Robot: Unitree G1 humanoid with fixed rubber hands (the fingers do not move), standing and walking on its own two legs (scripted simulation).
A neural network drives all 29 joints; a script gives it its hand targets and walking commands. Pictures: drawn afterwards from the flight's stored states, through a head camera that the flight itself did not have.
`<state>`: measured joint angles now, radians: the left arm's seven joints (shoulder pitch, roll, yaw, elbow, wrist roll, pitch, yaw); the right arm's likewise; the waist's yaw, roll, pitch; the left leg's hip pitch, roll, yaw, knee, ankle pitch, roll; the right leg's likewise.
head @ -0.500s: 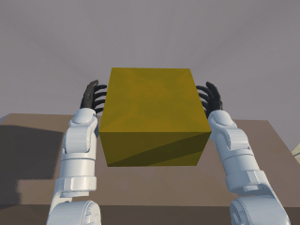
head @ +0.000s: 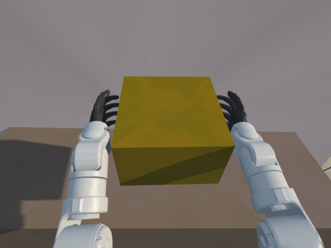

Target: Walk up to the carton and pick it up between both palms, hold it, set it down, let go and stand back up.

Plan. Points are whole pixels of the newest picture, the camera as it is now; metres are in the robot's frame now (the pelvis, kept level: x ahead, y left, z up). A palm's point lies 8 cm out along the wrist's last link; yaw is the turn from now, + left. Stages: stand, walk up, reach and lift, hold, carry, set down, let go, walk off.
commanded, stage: hold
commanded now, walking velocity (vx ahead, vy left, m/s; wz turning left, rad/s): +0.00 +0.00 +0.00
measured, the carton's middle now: (168, 127) +0.38 +0.00 +0.14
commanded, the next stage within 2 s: none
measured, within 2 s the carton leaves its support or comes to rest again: neither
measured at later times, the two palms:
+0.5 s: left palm (93, 127) +0.34 +0.17 +0.17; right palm (234, 122) +0.36 -0.15 +0.18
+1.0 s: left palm (95, 125) +0.35 +0.17 +0.18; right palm (235, 124) +0.36 -0.16 +0.17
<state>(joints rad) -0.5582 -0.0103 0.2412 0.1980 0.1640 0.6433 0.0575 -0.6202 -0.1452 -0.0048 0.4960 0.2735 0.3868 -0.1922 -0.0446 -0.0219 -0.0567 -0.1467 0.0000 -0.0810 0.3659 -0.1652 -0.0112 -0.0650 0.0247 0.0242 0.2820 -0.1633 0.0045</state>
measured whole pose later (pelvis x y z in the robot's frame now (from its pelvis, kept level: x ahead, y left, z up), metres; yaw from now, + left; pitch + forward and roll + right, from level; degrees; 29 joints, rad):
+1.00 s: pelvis -0.01 +0.01 +0.00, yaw +0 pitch -3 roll -1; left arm -0.55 -0.03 0.24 0.16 0.17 0.66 0.07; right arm -0.60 -0.15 -0.02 0.45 0.26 0.41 -0.18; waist -0.04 -0.02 -0.07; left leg -0.16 -0.01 -0.08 0.37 -0.15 0.00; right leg -0.08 0.02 0.02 0.28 -0.15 0.01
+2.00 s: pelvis -0.01 +0.00 +0.00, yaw +0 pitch -2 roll -1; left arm -0.60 0.00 0.25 0.24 0.17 0.64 0.05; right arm -0.64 -0.12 -0.05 0.51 0.24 0.39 -0.18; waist -0.05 -0.02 -0.06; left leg -0.17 0.00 -0.08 0.35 -0.14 -0.01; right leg -0.09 0.02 0.02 0.28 -0.15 0.00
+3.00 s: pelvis +0.00 +0.00 +0.00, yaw +0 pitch -3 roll -1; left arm -0.58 -0.01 0.25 0.22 0.16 0.64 0.06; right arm -0.63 -0.13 -0.02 0.51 0.26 0.39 -0.19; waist -0.04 -0.02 -0.06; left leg -0.15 0.00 -0.08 0.36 -0.16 -0.01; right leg -0.07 0.02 0.02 0.28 -0.16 0.00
